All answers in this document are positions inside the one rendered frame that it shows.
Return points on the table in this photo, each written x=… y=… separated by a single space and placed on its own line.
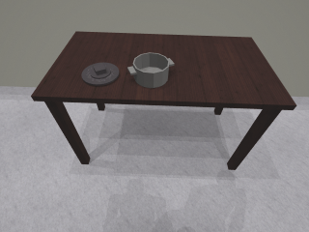
x=209 y=71

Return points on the lid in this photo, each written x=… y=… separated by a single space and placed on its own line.
x=99 y=79

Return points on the knob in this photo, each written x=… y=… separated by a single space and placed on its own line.
x=99 y=68

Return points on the pot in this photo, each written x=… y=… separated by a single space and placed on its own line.
x=150 y=70

